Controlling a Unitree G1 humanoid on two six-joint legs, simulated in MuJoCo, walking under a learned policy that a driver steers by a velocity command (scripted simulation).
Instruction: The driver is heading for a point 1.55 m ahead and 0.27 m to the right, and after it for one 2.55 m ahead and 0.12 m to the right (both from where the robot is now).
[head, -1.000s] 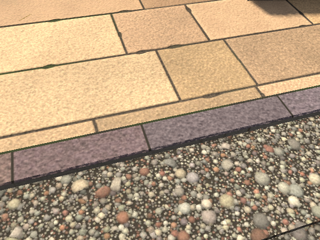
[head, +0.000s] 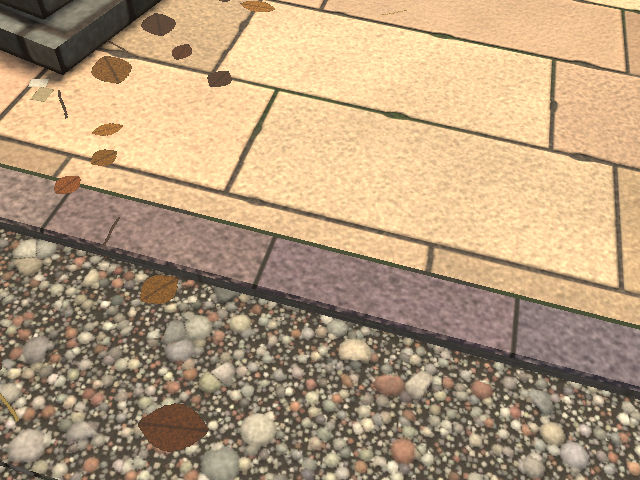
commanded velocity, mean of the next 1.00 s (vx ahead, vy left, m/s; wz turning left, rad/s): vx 0.42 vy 0.00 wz -0.18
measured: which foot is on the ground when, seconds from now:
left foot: down 0.00-0.20, up 0.22-0.52, down 0.54-0.96, up 0.98-1.00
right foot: up 0.00-0.18, down 0.20-0.64, up 0.66-0.94, down 0.96-1.00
